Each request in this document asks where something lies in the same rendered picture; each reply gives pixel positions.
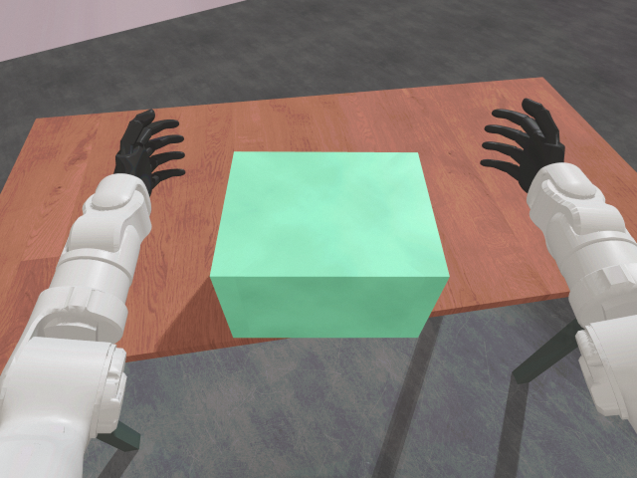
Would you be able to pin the left robot upper arm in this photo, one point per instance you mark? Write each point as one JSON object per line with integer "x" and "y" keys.
{"x": 61, "y": 394}

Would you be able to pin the right robot hand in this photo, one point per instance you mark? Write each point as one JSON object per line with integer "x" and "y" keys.
{"x": 540, "y": 142}

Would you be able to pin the left robot hand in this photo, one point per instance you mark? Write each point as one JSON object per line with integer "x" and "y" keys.
{"x": 136, "y": 147}

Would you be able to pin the table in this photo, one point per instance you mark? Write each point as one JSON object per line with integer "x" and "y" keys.
{"x": 495, "y": 255}

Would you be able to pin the carton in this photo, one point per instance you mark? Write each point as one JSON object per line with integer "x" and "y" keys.
{"x": 327, "y": 245}

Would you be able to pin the right robot forearm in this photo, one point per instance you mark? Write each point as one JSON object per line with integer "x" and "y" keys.
{"x": 588, "y": 240}

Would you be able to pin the right robot upper arm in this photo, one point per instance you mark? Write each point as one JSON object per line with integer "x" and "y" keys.
{"x": 609, "y": 365}

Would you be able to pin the left robot forearm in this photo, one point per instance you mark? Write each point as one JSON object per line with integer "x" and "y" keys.
{"x": 86, "y": 298}

